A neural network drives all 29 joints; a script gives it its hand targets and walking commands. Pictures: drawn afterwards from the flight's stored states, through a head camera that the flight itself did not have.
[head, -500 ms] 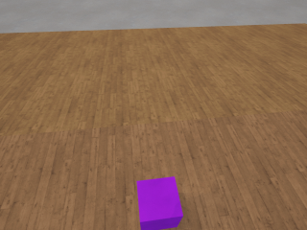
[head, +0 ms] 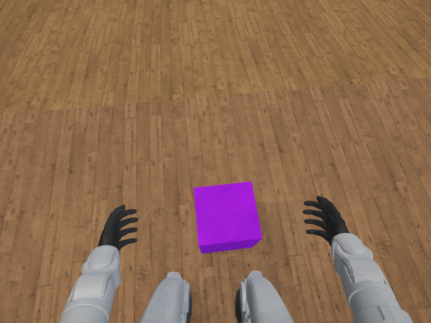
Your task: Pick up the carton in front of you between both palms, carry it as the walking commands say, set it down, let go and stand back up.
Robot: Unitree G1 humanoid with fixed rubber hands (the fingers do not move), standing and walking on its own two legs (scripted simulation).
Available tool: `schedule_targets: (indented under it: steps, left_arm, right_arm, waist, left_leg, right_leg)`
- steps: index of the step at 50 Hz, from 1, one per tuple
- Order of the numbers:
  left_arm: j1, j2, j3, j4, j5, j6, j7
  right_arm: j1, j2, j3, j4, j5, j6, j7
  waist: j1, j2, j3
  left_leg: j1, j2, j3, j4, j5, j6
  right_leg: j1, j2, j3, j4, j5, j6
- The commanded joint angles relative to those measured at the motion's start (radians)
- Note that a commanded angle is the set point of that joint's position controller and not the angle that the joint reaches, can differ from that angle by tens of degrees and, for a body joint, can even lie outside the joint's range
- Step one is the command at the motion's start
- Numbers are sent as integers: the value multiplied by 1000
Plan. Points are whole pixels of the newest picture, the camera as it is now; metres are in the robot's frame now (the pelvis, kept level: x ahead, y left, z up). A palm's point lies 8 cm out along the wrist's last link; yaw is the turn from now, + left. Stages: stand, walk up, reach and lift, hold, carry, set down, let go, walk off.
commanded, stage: reach and lift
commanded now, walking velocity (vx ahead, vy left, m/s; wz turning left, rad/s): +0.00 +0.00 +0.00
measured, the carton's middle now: (225, 219) +0.42 -0.04 -0.57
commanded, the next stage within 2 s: none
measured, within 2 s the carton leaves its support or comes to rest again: neither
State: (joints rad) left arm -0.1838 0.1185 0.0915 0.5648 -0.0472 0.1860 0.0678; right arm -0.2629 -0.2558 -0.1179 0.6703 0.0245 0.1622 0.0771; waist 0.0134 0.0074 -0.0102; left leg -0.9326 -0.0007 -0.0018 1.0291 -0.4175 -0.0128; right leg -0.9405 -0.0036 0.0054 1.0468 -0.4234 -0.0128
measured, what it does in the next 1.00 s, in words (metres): lowers itself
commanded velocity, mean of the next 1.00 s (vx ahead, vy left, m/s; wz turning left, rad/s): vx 0.00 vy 0.00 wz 0.00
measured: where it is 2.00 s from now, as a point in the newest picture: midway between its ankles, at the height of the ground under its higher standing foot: outside the picture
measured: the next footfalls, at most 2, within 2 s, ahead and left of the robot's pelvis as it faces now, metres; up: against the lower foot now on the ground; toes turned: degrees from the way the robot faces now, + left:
none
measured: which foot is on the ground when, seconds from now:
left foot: down 0.00-1.00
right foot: down 0.00-1.00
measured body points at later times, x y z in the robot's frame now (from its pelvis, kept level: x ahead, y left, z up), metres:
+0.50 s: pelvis -0.04 -0.02 -0.06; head +0.24 -0.04 +0.29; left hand +0.43 +0.16 -0.16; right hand +0.47 -0.23 -0.16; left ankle +0.04 +0.13 -0.66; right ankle +0.04 -0.12 -0.66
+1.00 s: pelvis -0.06 +0.00 -0.23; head +0.28 -0.02 +0.06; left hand +0.41 +0.17 -0.40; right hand +0.44 -0.23 -0.40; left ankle +0.04 +0.13 -0.66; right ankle +0.04 -0.12 -0.66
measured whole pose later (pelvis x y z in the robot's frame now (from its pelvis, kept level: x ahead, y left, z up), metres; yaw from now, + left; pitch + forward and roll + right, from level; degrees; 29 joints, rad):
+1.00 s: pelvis -0.06 +0.00 -0.23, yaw +3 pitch +47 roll +3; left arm -0.98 0.14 0.19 0.78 -0.14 0.05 0.19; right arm -1.12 -0.42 -0.13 0.98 0.14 0.03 0.01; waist 0.01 0.02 0.03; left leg -2.14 -0.05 -0.01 1.82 -0.51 -0.05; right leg -2.16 0.02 0.05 1.86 -0.52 0.01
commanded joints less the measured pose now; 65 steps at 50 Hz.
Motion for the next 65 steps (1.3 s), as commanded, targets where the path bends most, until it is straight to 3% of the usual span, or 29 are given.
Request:
schedule_targets:
  steps: [1, 9, 18, 24, 31, 36, 41, 44, 49, 56, 62, 65]
  left_arm:
    - [-197, 45, 35, -62, -16, -4, 28]
    - [-543, 30, 128, 41, 18, -27, 66]
    - [-869, 42, 204, 63, 29, -54, 96]
    - [-853, 25, 243, 88, 68, -87, 76]
    - [-836, 9, 275, 163, 94, -148, 50]
    - [-832, 14, 243, 202, 65, -175, 55]
    - [-870, 44, 170, 155, -4, -186, 86]
    - [-905, 74, 128, 112, -54, -179, 108]
    - [-1000, 103, 85, 86, -111, -155, 134]
    - [-1155, 126, 85, 225, -137, -133, 142]
    - [-1255, 169, 78, 372, -155, -169, 132]
    - [-1257, 134, 26, 447, -223, -191, 119]
  right_arm:
    - [-229, -122, -42, -25, 9, -6, 2]
    - [-632, -157, -106, 127, -8, -32, 13]
    - [-1002, -221, -132, 225, -31, -60, 5]
    - [-1012, -199, -164, 236, -72, -80, 8]
    - [-956, -133, -186, 280, -96, -120, -6]
    - [-930, -143, -164, 286, -65, -145, -29]
    - [-978, -217, -109, 224, 7, -167, -56]
    - [-1022, -267, -66, 190, 66, -169, -67]
    - [-1112, -317, -14, 189, 139, -154, -72]
    - [-1248, -337, 30, 336, 172, -137, -71]
    - [-1332, -348, 73, 459, 193, -164, -89]
    - [-1359, -352, 105, 464, 206, -189, -103]
  waist:
    - [-8, -46, -498]
    - [11, -64, -642]
    - [16, -81, -875]
    - [19, -116, -975]
    - [10, -100, -875]
    - [1, -80, -910]
    - [-19, -74, -1074]
    - [-29, -69, -1161]
    - [-29, -65, -1156]
    - [-21, -67, -922]
    - [-19, -57, -803]
    - [-48, -70, -824]
  left_leg:
    - [110, -47, 16, -67, 268, -35]
    - [-87, -64, 38, -16, 174, -46]
    - [-209, -75, 63, 36, 134, -51]
    - [-323, -86, 75, 46, 222, -51]
    - [-556, -83, 68, 182, 247, -62]
    - [-659, -83, 62, 348, 278, -65]
    - [-639, -85, 58, 522, 345, -68]
    - [-598, -86, 63, 612, 350, -70]
    - [-592, -78, 71, 715, 234, -62]
    - [-720, -56, 62, 812, 13, -47]
    - [-787, -44, 55, 913, 5, -44]
    - [-795, -47, 55, 952, 56, -46]
  right_leg:
    - [182, 41, 1, -81, 285, 18]
    - [73, 44, 17, -39, 229, 23]
    - [50, 51, 20, -4, 208, 20]
    - [117, 51, 33, 29, 391, 27]
    - [-114, 42, 55, 167, 451, 29]
    - [-300, 43, 56, 331, 469, 31]
    - [-386, 44, 33, 506, 500, 34]
    - [-431, 41, 10, 592, 457, 35]
    - [-550, 29, -15, 683, 269, 30]
    - [-725, 0, -3, 767, 13, 15]
    - [-787, -19, 30, 848, -3, 11]
    - [-756, -22, 36, 874, 59, 9]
